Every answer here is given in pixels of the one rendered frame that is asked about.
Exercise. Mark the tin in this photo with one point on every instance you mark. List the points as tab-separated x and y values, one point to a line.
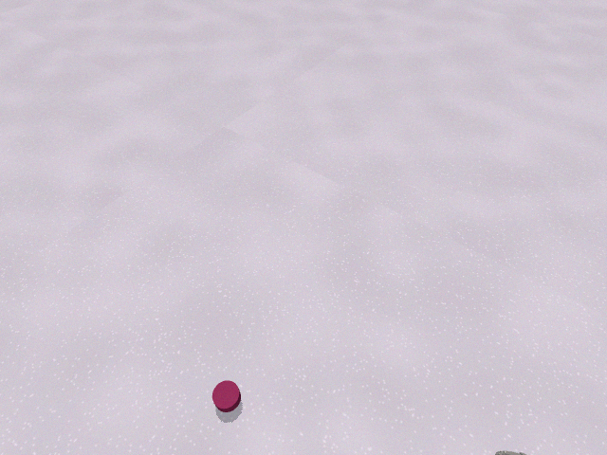
226	396

